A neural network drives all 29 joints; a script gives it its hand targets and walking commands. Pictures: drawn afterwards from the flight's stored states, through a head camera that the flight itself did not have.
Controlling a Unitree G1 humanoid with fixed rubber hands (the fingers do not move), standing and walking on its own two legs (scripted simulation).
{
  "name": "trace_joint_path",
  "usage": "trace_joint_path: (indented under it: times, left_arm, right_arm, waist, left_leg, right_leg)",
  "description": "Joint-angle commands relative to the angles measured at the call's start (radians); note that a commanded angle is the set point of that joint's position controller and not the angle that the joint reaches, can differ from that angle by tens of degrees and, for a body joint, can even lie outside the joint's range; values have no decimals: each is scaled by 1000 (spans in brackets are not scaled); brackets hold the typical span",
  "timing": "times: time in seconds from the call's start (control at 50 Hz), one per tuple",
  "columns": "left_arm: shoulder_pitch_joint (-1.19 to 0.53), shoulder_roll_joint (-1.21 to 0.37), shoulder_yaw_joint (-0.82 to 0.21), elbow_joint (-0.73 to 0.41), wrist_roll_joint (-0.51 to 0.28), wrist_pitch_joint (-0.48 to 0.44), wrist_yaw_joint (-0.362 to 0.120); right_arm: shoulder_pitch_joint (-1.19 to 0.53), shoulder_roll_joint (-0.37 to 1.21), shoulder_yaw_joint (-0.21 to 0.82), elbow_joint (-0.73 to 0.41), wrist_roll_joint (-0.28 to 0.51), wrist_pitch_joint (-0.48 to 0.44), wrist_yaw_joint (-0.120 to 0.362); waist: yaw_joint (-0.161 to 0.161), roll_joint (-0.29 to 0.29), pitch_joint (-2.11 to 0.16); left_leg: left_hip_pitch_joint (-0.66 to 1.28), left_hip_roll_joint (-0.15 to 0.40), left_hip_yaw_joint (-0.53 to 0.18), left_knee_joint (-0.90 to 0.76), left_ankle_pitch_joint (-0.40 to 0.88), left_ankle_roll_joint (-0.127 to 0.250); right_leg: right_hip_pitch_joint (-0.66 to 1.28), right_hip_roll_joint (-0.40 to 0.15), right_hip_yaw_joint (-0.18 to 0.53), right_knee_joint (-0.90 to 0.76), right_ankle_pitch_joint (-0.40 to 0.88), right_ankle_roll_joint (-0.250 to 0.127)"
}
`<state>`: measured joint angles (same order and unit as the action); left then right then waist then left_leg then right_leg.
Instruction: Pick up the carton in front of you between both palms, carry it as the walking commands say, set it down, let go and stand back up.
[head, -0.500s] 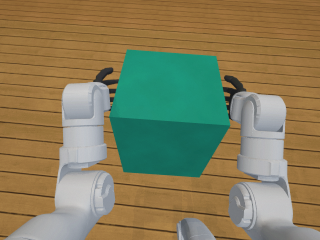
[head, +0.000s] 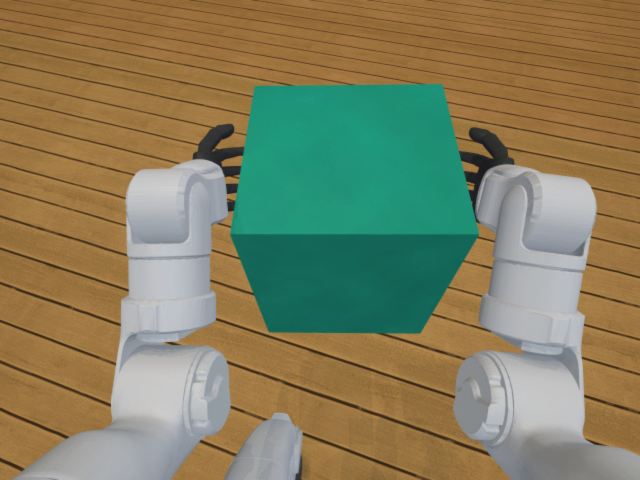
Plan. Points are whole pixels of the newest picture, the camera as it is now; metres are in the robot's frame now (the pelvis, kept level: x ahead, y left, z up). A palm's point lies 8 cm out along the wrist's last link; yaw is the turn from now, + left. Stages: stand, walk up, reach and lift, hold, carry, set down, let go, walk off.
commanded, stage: carry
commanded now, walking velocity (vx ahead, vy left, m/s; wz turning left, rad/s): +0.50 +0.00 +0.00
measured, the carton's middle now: (345, 222) +0.40 +0.04 +0.09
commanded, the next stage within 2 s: none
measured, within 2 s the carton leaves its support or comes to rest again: neither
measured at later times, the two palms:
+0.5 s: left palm (296, 8) +0.70 +0.15 +0.21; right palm (503, 28) +0.69 -0.15 +0.20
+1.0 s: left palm out of the picture +1.00 +0.18 +0.23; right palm out of the picture +0.98 -0.12 +0.23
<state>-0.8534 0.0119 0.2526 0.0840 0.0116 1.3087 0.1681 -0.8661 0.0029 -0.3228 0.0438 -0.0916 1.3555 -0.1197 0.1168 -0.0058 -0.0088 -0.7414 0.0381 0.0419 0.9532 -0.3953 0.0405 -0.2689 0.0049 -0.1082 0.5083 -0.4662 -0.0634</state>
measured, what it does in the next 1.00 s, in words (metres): climbs: left foot, then right foot 0.04 m higher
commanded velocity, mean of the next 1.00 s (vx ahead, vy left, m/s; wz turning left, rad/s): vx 0.50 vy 0.00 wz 0.00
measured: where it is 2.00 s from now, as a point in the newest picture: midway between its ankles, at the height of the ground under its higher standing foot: (359, 168)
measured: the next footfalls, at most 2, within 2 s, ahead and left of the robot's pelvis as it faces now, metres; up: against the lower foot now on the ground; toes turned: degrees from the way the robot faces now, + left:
left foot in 0.08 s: +0.23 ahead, +0.12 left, +0.03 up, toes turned +5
right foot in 0.48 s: +0.47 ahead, -0.08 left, +0.06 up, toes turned -7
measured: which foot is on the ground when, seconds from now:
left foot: up 0.00-0.06, down 0.08-0.50, up 0.52-0.84, down 0.86-1.00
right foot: down 0.00-0.10, up 0.12-0.46, down 0.48-0.90, up 0.92-1.00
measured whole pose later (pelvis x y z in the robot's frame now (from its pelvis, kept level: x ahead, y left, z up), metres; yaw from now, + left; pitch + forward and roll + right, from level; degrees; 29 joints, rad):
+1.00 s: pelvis +0.62 +0.05 +0.08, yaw -1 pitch +4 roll +0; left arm -0.86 0.04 0.28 0.23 0.07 1.33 0.13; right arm -0.83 0.00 -0.24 0.19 -0.08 1.33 -0.13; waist -0.07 -0.01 -0.04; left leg -0.48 -0.01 0.13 0.64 -0.37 0.05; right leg -0.51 0.00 0.00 1.32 -0.46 -0.04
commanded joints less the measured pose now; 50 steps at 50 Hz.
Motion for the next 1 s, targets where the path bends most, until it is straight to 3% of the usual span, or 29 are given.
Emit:
trace_joint_path:
  times: [0.0,0.04,0.06,0.08,0.1,0.14,0.16,0.2,0.3,0.34,0.4,0.44,0.46,0.48,0.5,0.52,0.54,0.56,0.6,0.66,0.72,0.78,0.8,0.84,0.86,0.88,0.9,0.94,0.98]
  left_arm:
    - [-813,-1094,-616,-71,-482,10,-285]
    - [-784,-1100,-603,-5,-460,13,-291]
    - [-777,-1099,-595,22,-446,13,-293]
    - [-770,-1107,-576,38,-435,15,-298]
    - [-781,-1101,-565,52,-414,13,-300]
    - [-777,-1109,-534,60,-385,4,-288]
    - [-766,-1107,-524,46,-371,3,-278]
    - [-745,-1087,-504,10,-340,-3,-250]
    - [-715,-1008,-508,-63,-284,2,-201]
    - [-694,-983,-518,-52,-272,13,-197]
    - [-665,-975,-529,3,-268,24,-207]
    - [-649,-993,-531,58,-279,24,-222]
    - [-627,-998,-523,89,-289,20,-231]
    - [-615,-991,-516,101,-292,12,-239]
    - [-640,-1023,-523,88,-309,2,-246]
    - [-698,-1050,-536,42,-341,3,-256]
    - [-757,-1099,-565,-6,-388,1,-267]
    - [-819,-1128,-588,-57,-430,-4,-274]
    - [-904,-1166,-623,-132,-497,-10,-282]
    - [-923,-1157,-626,-174,-529,-10,-286]
    - [-887,-1123,-616,-149,-519,2,-284]
    - [-824,-1096,-597,-58,-483,12,-289]
    - [-804,-1094,-588,-24,-470,13,-291]
    - [-778,-1102,-575,36,-447,15,-294]
    - [-779,-1090,-564,55,-432,14,-296]
    - [-765,-1115,-542,74,-418,16,-300]
    - [-797,-1101,-532,70,-398,10,-299]
    - [-791,-1107,-507,61,-374,3,-283]
    - [-762,-1091,-489,29,-346,-1,-257]
  right_arm:
    - [-635,920,565,39,307,-28,154]
    - [-617,939,566,100,318,-28,169]
    - [-596,947,562,137,329,-32,176]
    - [-587,941,551,155,329,-41,182]
    - [-616,969,558,155,341,-47,189]
    - [-728,1052,615,58,429,-48,210]
    - [-800,1086,642,-1,478,-53,218]
    - [-889,1136,679,-81,549,-58,226]
    - [-896,1106,688,-152,590,-47,224]
    - [-848,1082,682,-121,572,-37,222]
    - [-785,1063,672,-44,534,-27,225]
    - [-754,1057,660,7,514,-25,229]
    - [-751,1050,653,30,503,-25,232]
    - [-755,1059,639,37,493,-24,236]
    - [-765,1058,629,44,480,-24,240]
    - [-788,1069,620,48,466,-31,236]
    - [-766,1060,601,40,454,-35,228]
    - [-759,1058,588,31,438,-38,217]
    - [-739,1039,562,17,403,-42,192]
    - [-722,998,559,-10,365,-46,163]
    - [-691,954,560,-2,334,-37,149]
    - [-651,941,564,55,324,-24,156]
    - [-651,946,563,77,328,-22,162]
    - [-617,963,556,148,341,-26,177]
    - [-601,975,553,172,351,-30,186]
    - [-614,963,542,186,351,-44,190]
    - [-651,1008,556,160,373,-46,200]
    - [-784,1086,614,49,466,-52,219]
    - [-893,1141,661,-52,546,-59,227]
  waist:
    - [-42,-144,-457]
    - [-131,-94,-513]
    - [-186,-12,-586]
    - [-210,216,-675]
    - [-227,330,-617]
    - [-209,75,-533]
    - [-197,28,-511]
    - [-167,68,-518]
    - [-180,98,-497]
    - [-186,118,-472]
    - [-170,153,-447]
    - [-87,138,-512]
    - [-28,90,-596]
    - [-9,-133,-704]
    - [1,-312,-658]
    - [-23,-200,-589]
    - [-12,-70,-557]
    - [-22,-7,-530]
    - [-50,-29,-531]
    - [-41,-80,-512]
    - [-38,-97,-476]
    - [-39,-137,-442]
    - [-57,-144,-444]
    - [-158,-67,-538]
    - [-224,26,-619]
    - [-213,322,-671]
    - [-213,283,-593]
    - [-207,47,-519]
    - [-172,44,-521]
  left_leg:
    - [217,-59,118,-241,53,-3]
    - [553,-137,217,-379,133,24]
    - [806,-74,125,-380,117,51]
    - [994,219,-422,-486,-58,186]
    - [1076,292,-736,-609,153,278]
    - [994,283,-572,-488,417,269]
    - [945,255,-486,-476,453,229]
    - [893,218,-387,-520,340,176]
    - [891,218,-280,-579,323,206]
    - [845,203,-207,-594,365,188]
    - [778,170,-87,-564,535,136]
    - [673,142,27,-339,860,72]
    - [527,114,66,-151,797,23]
    - [249,33,59,131,416,-29]
    - [-1,-134,-5,341,-129,-42]
    - [-98,-75,-94,497,-132,-10]
    - [-133,-50,-97,543,-100,3]
    - [-138,-18,-93,509,-75,12]
    - [-103,6,-87,411,-44,20]
    - [-116,6,-36,291,-46,10]
    - [-40,25,-8,33,23,-6]
    - [160,-36,105,-215,77,-4]
    - [255,-70,148,-265,86,5]
    - [650,-130,212,-382,132,39]
    - [890,30,-17,-398,18,74]
    - [1059,286,-615,-551,-42,239]
    - [1073,309,-752,-619,101,277]
    - [969,271,-534,-492,416,248]
    - [900,225,-393,-511,360,182]
  right_leg:
    - [232,-212,170,-101,465,-127]
    - [130,-176,56,100,693,-70]
    - [8,-148,9,286,663,-21]
    - [-242,-50,0,581,393,50]
    - [-491,82,61,781,-59,63]
    - [-611,-1,137,965,-34,28]
    - [-615,-24,140,934,-5,20]
    - [-573,-39,137,835,44,13]
    - [-604,-52,75,627,39,29]
    - [-522,-54,50,459,88,29]
    - [-320,21,-75,236,120,16]
    - [34,110,-169,94,200,-14]
    - [320,60,-72,79,194,-48]
    - [560,-247,451,5,9,-168]
    - [620,-332,817,-155,180,-281]
    - [595,-337,747,-95,290,-285]
    - [539,-324,653,-41,426,-270]
    - [476,-303,561,-29,470,-233]
    - [411,-266,458,-59,355,-180]
    - [388,-260,389,-104,312,-193]
    - [332,-243,283,-130,351,-181]
    - [251,-212,168,-128,453,-131]
    - [223,-212,143,-92,532,-114]
    - [111,-160,7,189,782,-42]
    - [-57,-140,2,416,543,8]
    - [-358,21,28,663,151,58]
    - [-525,56,104,854,-63,52]
    - [-604,-10,138,960,-4,24]
    - [-571,-41,146,859,50,12]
